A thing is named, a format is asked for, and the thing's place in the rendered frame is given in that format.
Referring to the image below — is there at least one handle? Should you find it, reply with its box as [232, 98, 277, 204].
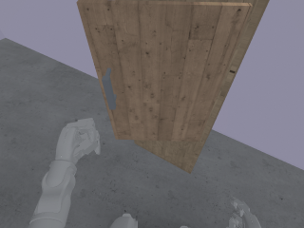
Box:
[102, 67, 117, 110]

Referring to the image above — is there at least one left robot hand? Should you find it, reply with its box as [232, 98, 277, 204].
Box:
[55, 118, 101, 165]

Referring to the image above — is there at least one robot left forearm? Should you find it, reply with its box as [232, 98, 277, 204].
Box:
[28, 160, 77, 228]

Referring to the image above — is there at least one left robot thigh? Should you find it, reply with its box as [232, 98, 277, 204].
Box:
[109, 217, 138, 228]

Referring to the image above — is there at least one cupboard door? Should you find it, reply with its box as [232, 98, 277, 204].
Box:
[76, 0, 253, 143]

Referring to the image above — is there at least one right robot hand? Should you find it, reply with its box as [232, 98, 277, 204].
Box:
[226, 196, 261, 228]

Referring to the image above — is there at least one robot left shin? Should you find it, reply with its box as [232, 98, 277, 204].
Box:
[122, 213, 131, 217]

